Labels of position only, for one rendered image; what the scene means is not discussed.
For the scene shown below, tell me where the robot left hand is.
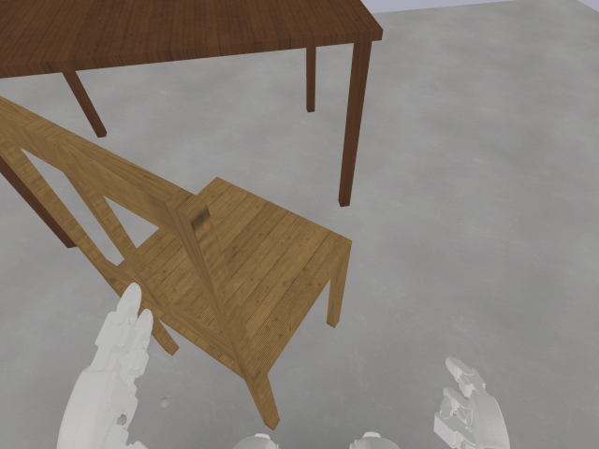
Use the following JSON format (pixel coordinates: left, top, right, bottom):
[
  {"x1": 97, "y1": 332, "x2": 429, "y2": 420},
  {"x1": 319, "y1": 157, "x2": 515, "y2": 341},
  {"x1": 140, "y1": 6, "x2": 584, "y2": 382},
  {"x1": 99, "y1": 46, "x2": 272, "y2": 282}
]
[{"x1": 56, "y1": 282, "x2": 153, "y2": 449}]

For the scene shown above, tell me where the table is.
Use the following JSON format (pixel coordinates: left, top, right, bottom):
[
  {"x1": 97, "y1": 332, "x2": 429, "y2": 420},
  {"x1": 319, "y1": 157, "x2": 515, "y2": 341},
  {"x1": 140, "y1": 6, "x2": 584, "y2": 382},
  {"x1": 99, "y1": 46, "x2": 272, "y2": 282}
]
[{"x1": 0, "y1": 0, "x2": 383, "y2": 248}]

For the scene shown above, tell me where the robot right hand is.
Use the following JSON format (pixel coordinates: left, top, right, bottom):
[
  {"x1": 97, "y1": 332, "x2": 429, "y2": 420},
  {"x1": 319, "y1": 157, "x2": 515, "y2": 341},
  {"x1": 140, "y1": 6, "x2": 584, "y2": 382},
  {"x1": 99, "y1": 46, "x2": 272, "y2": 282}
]
[{"x1": 434, "y1": 355, "x2": 510, "y2": 449}]

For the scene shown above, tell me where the chair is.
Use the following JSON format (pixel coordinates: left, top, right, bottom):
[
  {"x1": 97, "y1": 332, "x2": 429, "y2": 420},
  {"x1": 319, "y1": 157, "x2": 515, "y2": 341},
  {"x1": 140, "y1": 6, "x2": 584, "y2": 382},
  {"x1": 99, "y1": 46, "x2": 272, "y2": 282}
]
[{"x1": 0, "y1": 95, "x2": 352, "y2": 430}]

